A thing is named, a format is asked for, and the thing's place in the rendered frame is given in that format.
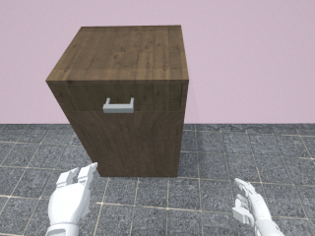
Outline left robot hand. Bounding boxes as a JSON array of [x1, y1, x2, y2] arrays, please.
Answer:
[[47, 162, 97, 226]]

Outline right robot forearm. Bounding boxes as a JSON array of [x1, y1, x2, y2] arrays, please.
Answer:
[[254, 218, 284, 236]]

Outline right robot hand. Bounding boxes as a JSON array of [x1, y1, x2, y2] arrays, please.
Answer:
[[232, 178, 272, 227]]

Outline cabinet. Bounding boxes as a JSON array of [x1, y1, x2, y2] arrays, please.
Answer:
[[45, 25, 189, 178]]

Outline drawer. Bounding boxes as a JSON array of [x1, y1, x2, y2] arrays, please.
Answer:
[[55, 83, 182, 111]]

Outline handle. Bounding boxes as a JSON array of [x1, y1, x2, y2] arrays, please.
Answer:
[[102, 97, 134, 113]]

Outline left robot forearm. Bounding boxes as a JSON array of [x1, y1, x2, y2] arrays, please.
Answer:
[[45, 222, 80, 236]]

